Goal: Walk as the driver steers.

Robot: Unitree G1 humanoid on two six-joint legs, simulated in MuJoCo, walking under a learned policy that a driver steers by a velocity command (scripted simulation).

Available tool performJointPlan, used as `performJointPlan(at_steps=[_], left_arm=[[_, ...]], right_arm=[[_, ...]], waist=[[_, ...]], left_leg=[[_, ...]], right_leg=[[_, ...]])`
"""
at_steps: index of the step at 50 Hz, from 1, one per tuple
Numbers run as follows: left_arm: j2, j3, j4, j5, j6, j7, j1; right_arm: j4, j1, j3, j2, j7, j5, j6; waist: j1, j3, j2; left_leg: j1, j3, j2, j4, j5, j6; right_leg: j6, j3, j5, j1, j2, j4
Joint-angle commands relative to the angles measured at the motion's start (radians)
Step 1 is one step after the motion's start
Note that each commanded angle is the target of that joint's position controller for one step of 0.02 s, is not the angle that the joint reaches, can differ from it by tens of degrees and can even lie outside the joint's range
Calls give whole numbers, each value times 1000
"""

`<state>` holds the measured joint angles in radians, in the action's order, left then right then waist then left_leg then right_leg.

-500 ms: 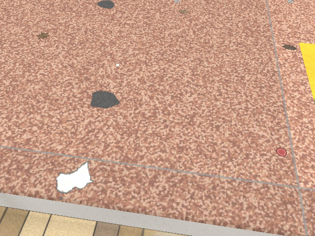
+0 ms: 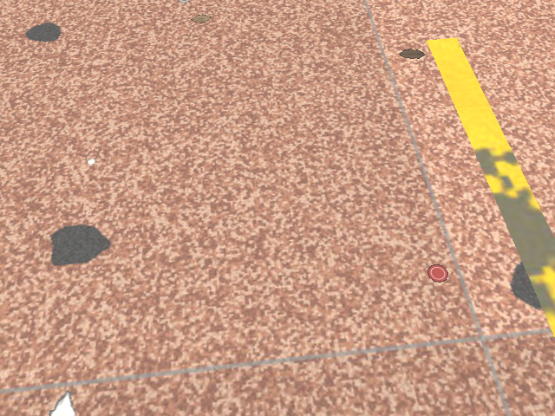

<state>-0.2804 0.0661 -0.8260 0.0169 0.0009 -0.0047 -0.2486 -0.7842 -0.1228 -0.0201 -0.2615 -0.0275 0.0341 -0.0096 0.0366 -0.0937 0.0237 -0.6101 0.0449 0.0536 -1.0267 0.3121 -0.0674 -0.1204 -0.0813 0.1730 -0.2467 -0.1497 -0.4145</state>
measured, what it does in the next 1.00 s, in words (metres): steps on the spot: left foot, then right foot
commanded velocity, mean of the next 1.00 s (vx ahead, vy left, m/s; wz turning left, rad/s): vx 0.11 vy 0.00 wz -0.03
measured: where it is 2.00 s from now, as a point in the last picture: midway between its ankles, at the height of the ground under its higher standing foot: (244, 334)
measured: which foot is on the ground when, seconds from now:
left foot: up 0.00-0.20, down 0.22-1.00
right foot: down 0.00-0.22, up 0.24-0.56, down 0.58-1.00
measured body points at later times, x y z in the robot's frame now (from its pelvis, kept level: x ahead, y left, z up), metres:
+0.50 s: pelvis +0.03 +0.05 +0.00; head +0.06 +0.07 +0.45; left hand +0.16 +0.30 -0.15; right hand +0.13 -0.20 -0.12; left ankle +0.05 +0.12 -0.74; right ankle -0.03 -0.13 -0.69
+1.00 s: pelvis +0.07 +0.03 -0.02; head +0.07 +0.06 +0.43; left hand +0.10 +0.29 -0.17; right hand +0.15 -0.24 -0.13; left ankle +0.05 +0.10 -0.74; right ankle -0.02 -0.12 -0.73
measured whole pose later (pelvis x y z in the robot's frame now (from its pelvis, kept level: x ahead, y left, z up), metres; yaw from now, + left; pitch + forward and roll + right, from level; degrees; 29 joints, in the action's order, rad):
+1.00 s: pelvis +0.07 +0.03 -0.02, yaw +2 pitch +0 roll -1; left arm -0.23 0.07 -0.96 0.03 -0.03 -0.04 -0.30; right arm -0.84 -0.26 -0.07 -0.23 0.00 0.03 0.01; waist -0.03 -0.01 -0.02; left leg -0.28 -0.06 -0.02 -0.63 0.34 0.11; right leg 0.01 0.09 0.42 -0.14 0.07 -0.62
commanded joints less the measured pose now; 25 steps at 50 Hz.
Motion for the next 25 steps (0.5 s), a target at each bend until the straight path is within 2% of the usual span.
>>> performJointPlan(at_steps=[1, 4, 7, 9, 10, 11, 12, 13, 14, 15, 16, 17, 18, 20, 21, 23, 25], left_arm=[[-137, 34, 68, 10, 7, -15, -21], [-122, 29, 69, 18, 17, -26, -31], [-104, 20, 57, 19, 20, -27, -38], [-98, 16, 50, 11, 22, -29, -22], [-97, 12, 46, -3, 23, -31, -8], [-87, 8, 50, -19, 19, -30, 5], [-40, -3, 84, -51, 21, -35, 21], [-68, 10, 60, -47, 26, -41, -66], [-141, 32, 55, -40, 36, -46, -64], [-157, 46, 50, -46, 50, -53, -26], [-135, 48, 30, -39, 68, -62, -27], [-121, 47, 18, -33, 84, -67, -27], [-87, 40, 9, -34, 88, -65, -29], [-28, 25, 2, -41, 80, -59, -9], [-6, 16, 1, -41, 75, -57, 11], [20, 1, -2, -37, 69, -52, 56], [-3, 1, -6, -42, 64, -53, 82]], right_arm=[[50, -46, -20, -76, -11, -3, -7], [55, -32, -14, -62, -18, -10, -9], [46, -56, -11, -57, -24, -24, -9], [26, -102, -15, -60, -28, -34, -6], [9, -142, -17, -51, -31, -36, -2], [-3, -165, -19, -56, -34, -23, 10], [37, -90, -41, -154, -27, -35, 24], [50, -79, -35, -132, -18, -10, 26], [60, -61, -34, -114, -6, -1, 35], [63, -24, -31, -89, 3, -2, 40], [61, 17, -29, -76, 7, -9, 40], [61, 43, -20, -50, 8, -14, 41], [50, 38, -11, -29, 6, -13, 39], [16, -6, -4, -10, 0, -11, 36], [5, -21, -3, -10, -2, -11, 34], [-3, -38, -11, -41, -3, -14, 28], [-8, -59, -23, -82, -3, -17, 21]], waist=[[-17, 192, -92], [-8, 168, -94], [-6, 150, -123], [-19, 138, -144], [-46, 134, -136], [-62, 125, -83], [-33, 193, 166], [-8, 208, 219], [-21, 198, 144], [-20, 136, 92], [-1, 110, 56], [4, 80, 58], [4, 70, 70], [-7, 74, 105], [-15, 85, 111], [-39, 113, 112], [-61, 120, 116]], left_leg=[[45, -37, -30, -80, 16, -7], [55, -40, -38, 0, 43, 6], [189, -46, -61, 194, 63, 39], [310, -51, -76, 397, 14, 57], [387, -53, -75, 570, -99, 66], [488, -4, -34, 733, -291, 85], [674, 223, 186, 681, -823, 140], [607, 366, 371, 628, -999, 316], [506, 406, 395, 667, -824, 400], [461, 338, 323, 673, -671, 376], [430, 278, 259, 669, -529, 327], [389, 229, 221, 674, -463, 301], [367, 176, 176, 679, -439, 288], [411, 103, 120, 678, -428, 276], [448, 91, 110, 671, -443, 269], [488, 98, 110, 654, -475, 252], [508, 147, 133, 645, -477, 257]], right_leg=[[-119, -230, -720, 112, 285, -2], [-116, -258, -747, 157, 305, -28], [-90, -267, -836, 151, 310, -50], [-60, -281, -828, 148, 292, -70], [-33, -280, -763, 145, 262, -100], [14, -265, -563, 95, 220, -151], [56, -196, 15, -77, 111, -366], [122, -143, 534, -155, -2, -530], [175, -122, 571, -159, 38, -717], [209, -121, 514, -190, 58, -823], [231, -130, 447, -204, 66, -863], [249, -141, 392, -197, 71, -867], [263, -131, 339, -169, 67, -849], [280, -80, 294, -145, 85, -700], [287, -51, 291, -129, 110, -597], [292, 15, 315, -59, 153, -400], [284, 37, 312, -30, 162, -285]])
